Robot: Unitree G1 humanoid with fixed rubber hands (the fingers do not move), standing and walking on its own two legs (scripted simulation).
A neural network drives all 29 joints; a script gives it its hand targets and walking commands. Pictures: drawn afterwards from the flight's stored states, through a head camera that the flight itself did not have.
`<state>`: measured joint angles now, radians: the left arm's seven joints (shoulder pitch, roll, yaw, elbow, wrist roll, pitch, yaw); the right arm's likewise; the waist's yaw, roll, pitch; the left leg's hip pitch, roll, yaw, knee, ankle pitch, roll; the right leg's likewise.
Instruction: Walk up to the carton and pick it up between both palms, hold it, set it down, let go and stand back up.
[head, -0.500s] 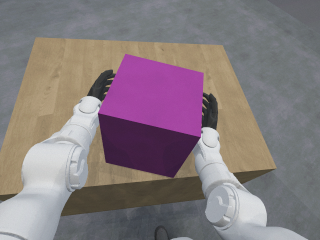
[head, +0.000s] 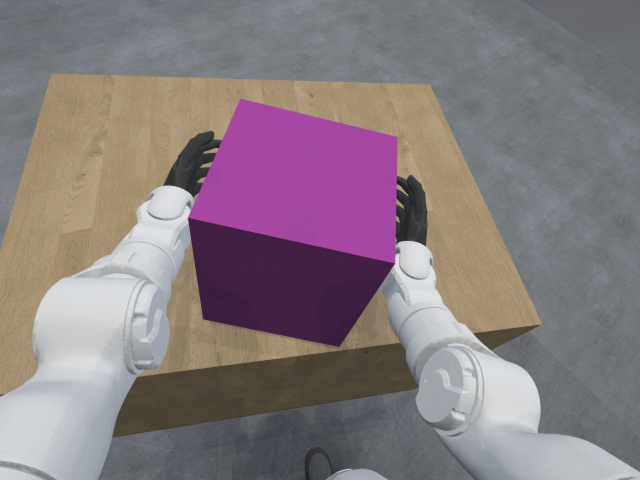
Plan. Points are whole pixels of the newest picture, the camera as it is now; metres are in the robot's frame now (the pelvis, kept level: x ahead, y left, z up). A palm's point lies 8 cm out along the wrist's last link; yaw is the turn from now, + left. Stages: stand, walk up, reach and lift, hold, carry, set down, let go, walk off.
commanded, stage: set down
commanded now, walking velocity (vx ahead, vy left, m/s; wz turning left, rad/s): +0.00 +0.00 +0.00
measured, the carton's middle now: (294, 233) +0.42 -0.06 -0.01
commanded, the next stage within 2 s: none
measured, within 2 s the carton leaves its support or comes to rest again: rests again in 0.30 s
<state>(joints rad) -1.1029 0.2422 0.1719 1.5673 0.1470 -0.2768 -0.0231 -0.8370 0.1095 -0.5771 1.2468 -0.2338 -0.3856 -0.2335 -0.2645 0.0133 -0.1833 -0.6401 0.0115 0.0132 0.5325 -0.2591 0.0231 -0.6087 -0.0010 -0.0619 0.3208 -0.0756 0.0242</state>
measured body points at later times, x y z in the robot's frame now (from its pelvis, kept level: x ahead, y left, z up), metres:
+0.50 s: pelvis -0.01 +0.01 -0.01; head +0.08 +0.05 +0.43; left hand +0.50 +0.08 +0.06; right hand +0.38 -0.22 +0.05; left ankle -0.03 +0.09 -0.73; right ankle +0.02 -0.14 -0.73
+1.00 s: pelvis -0.03 +0.00 -0.01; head +0.02 +0.05 +0.44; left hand +0.50 +0.09 +0.15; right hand +0.38 -0.26 +0.16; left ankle -0.03 +0.09 -0.73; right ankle +0.02 -0.14 -0.73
